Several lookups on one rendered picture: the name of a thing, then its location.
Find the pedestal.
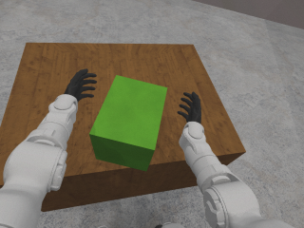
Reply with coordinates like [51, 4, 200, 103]
[0, 42, 246, 212]

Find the robot right upper arm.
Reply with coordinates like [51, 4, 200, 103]
[203, 180, 294, 228]

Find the right robot hand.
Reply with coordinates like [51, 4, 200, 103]
[177, 91, 201, 124]

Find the left robot hand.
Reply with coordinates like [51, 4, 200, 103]
[64, 68, 97, 103]

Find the robot left upper arm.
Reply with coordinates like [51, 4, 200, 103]
[0, 141, 67, 228]

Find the robot left forearm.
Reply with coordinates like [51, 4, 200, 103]
[3, 94, 78, 184]

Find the carton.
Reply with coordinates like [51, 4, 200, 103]
[89, 75, 168, 172]

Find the robot right forearm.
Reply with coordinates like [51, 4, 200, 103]
[179, 122, 260, 213]

